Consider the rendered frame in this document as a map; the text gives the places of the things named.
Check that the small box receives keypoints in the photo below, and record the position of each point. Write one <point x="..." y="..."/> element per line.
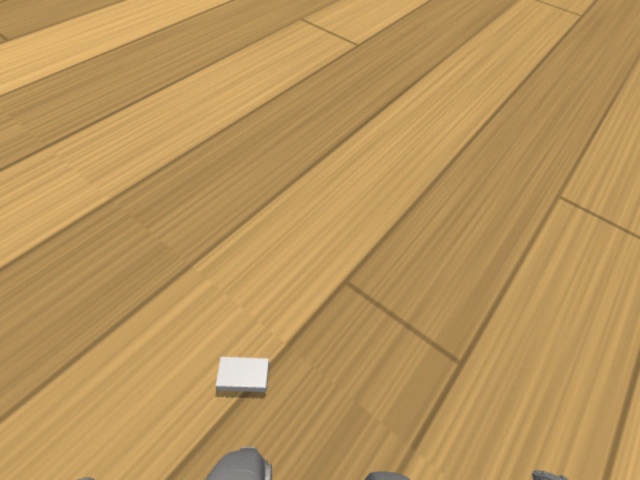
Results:
<point x="243" y="374"/>

